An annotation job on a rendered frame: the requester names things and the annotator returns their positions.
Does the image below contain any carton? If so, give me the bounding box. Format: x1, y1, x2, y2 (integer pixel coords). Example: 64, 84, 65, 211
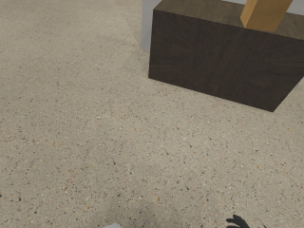
239, 0, 293, 32

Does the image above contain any pedestal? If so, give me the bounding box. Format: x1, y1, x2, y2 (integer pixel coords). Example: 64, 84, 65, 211
148, 0, 304, 112

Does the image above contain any right robot hand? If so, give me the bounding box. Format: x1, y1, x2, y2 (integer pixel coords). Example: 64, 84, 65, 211
226, 214, 250, 228

